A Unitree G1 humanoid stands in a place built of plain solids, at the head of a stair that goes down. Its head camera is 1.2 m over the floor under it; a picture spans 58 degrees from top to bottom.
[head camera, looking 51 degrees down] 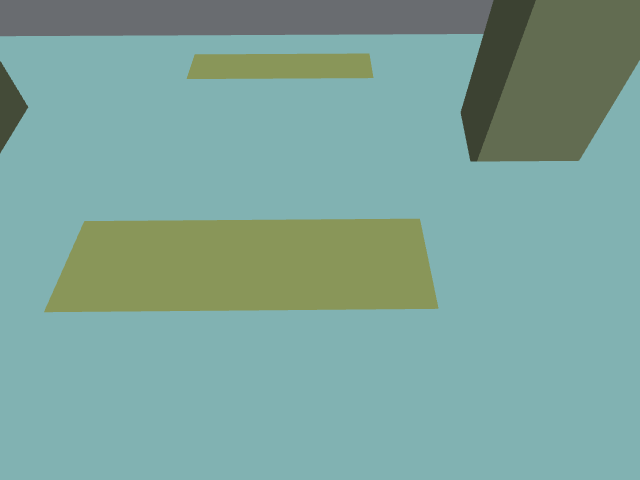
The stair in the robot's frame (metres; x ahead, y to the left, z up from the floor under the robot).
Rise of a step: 0.11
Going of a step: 0.48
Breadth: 1.36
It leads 1 degrees to the left of straight ahead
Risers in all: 3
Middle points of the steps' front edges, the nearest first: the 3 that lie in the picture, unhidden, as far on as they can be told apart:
0.69 0.27 0.00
1.17 0.27 -0.11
1.65 0.28 -0.22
